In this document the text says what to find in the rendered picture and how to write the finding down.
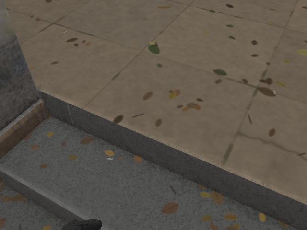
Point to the stairs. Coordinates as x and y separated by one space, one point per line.
78 165

